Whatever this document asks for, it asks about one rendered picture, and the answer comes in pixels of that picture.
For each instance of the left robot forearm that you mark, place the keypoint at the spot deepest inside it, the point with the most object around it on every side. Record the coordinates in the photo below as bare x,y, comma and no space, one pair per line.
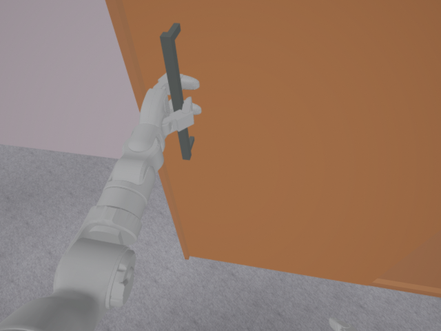
117,216

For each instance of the robot left upper arm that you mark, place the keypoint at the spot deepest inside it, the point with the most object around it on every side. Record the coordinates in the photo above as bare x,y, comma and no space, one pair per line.
95,276

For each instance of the right robot hand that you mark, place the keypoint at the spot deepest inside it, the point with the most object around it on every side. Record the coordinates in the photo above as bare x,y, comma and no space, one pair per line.
338,325

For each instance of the left robot hand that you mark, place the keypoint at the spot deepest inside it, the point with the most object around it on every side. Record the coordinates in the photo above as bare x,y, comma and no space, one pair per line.
158,110

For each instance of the handle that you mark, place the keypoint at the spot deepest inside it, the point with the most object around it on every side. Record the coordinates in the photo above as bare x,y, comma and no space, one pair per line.
173,76

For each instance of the wardrobe door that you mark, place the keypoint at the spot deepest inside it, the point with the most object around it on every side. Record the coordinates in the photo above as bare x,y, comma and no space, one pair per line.
318,147
420,267

